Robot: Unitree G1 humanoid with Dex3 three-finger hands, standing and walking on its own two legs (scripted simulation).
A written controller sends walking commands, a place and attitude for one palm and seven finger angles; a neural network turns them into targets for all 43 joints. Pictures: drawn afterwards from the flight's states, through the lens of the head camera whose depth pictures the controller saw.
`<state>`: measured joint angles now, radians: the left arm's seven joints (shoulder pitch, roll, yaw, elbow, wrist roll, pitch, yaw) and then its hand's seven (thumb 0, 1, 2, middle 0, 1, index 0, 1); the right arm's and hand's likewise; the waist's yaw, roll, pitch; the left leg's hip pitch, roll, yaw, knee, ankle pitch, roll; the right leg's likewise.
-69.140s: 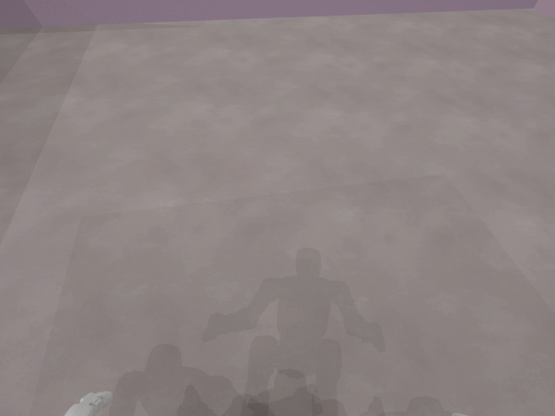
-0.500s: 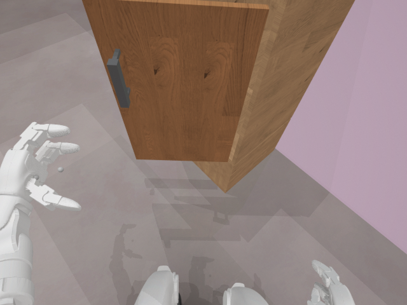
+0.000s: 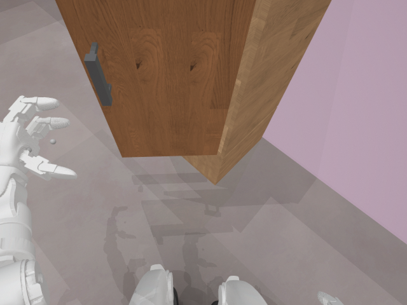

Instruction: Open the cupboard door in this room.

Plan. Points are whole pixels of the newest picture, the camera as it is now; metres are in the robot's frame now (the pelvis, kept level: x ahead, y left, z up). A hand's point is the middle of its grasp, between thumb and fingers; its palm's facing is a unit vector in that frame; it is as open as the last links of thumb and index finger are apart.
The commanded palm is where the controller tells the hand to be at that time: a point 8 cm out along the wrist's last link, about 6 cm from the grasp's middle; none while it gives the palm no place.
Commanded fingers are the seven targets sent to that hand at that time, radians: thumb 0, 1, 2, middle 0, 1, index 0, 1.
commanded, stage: move the hooked fingers beside the handle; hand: left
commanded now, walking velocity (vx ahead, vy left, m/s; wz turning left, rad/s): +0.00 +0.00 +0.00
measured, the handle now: (101, 75) +0.58 +0.24 +0.05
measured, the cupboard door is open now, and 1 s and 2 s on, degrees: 47 47 47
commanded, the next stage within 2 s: slide the fingers in behind the handle in 1.62 s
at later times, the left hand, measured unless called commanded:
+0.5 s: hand (59, 112) +0.47 +0.29 +0.06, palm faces +0.08 -1.00 -0.02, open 14.0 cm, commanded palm +0.45 +0.32 +0.05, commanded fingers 0.00 -0.50 0.30 -0.30 -1.20 -0.30 -1.20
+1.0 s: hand (72, 95) +0.52 +0.29 +0.04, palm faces +0.06 -1.00 -0.02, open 14.0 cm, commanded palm +0.51 +0.32 +0.04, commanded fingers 0.00 -0.50 0.30 -0.30 -1.20 -0.30 -1.20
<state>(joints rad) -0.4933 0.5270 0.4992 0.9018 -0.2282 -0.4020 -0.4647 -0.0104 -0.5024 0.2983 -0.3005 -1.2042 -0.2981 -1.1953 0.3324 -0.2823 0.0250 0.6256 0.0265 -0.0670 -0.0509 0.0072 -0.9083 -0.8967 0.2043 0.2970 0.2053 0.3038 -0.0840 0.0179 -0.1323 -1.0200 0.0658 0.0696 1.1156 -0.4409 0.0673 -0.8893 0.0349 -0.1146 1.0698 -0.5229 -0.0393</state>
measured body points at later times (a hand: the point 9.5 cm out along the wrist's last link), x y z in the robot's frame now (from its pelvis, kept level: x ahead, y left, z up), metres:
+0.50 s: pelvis -0.01 +0.01 -0.01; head +0.13 +0.05 +0.42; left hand +0.46 +0.34 +0.06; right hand +0.02 -0.27 -0.11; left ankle +0.05 +0.08 -0.65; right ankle -0.01 -0.10 -0.65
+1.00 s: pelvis -0.01 +0.01 -0.02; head +0.17 +0.05 +0.39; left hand +0.51 +0.34 +0.05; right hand -0.03 -0.26 -0.11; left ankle +0.05 +0.08 -0.65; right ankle -0.01 -0.10 -0.65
